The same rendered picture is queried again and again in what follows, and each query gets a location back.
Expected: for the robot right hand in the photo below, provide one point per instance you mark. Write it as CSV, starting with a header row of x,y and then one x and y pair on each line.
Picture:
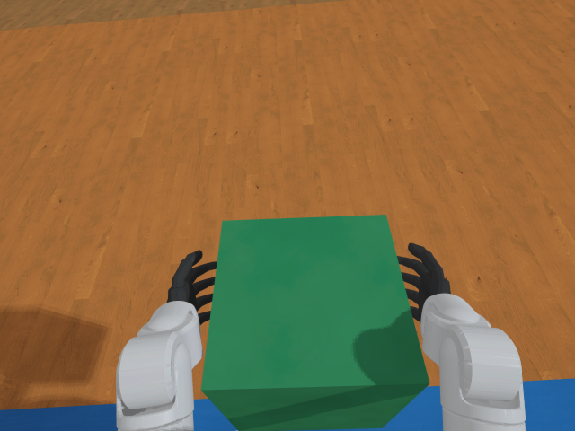
x,y
431,280

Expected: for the robot left hand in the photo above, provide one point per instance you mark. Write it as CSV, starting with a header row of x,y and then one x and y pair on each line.
x,y
183,288

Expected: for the left robot forearm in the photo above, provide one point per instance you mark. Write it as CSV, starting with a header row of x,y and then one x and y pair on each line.
x,y
154,390

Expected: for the carton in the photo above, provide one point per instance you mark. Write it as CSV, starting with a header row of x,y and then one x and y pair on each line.
x,y
310,326

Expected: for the right robot forearm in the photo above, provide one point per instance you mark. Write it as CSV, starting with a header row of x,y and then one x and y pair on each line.
x,y
481,386

